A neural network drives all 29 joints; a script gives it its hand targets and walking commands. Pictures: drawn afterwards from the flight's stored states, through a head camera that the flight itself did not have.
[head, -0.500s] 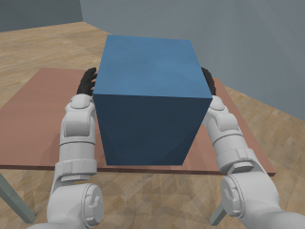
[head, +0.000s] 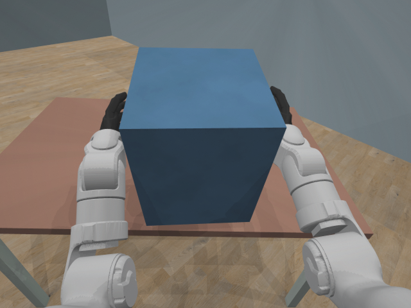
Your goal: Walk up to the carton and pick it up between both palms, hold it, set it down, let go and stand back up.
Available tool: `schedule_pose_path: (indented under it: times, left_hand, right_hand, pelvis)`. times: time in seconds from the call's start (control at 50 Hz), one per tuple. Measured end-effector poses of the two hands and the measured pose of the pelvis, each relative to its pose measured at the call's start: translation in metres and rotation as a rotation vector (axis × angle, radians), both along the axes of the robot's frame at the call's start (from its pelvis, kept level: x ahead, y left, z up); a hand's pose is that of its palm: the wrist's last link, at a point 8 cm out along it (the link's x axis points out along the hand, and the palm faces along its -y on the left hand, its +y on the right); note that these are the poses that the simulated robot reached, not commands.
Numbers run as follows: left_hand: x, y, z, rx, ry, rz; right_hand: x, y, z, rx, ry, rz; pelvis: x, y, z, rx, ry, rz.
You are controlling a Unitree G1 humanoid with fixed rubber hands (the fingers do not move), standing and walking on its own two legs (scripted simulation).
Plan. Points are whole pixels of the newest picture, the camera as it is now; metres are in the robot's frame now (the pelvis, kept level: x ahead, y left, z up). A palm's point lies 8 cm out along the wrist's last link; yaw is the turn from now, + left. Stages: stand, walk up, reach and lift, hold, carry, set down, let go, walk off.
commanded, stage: hold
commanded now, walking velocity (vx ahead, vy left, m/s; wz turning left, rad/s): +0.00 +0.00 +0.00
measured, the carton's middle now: (198, 140) +0.39 -0.01 +0.18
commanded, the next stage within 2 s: none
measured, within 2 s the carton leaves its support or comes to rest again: neither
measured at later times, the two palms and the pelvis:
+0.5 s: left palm (103, 125) +0.35 +0.16 +0.24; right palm (278, 117) +0.36 -0.15 +0.25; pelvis -0.01 +0.00 +0.00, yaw +0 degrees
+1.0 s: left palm (106, 122) +0.36 +0.16 +0.24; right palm (279, 113) +0.37 -0.15 +0.25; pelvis +0.00 +0.00 +0.00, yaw +0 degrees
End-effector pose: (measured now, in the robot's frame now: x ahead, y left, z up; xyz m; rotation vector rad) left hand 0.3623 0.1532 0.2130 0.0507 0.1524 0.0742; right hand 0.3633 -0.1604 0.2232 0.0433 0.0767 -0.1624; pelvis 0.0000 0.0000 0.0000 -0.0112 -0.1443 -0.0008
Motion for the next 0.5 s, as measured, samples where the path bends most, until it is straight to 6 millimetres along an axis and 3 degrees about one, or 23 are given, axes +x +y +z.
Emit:
schedule_pose_path:
  times: [0.32, 0.5]
  left_hand:
    - [-0.007, 0.006, 0.023, -0.005, -0.012, 0.014]
    - [-0.009, 0.01, 0.024, -0.019, -0.001, 0.014]
  right_hand:
    - [-0.003, 0.006, 0.02, 0.015, -0.011, 0.012]
    - [-0.005, 0.01, 0.026, 0.005, 0.002, 0.015]
  pelvis:
    - [-0.007, 0.001, 0.0, 0.001, 0.005, 0.003]
    - [-0.008, 0.002, 0.0, -0.001, 0.003, 0.0]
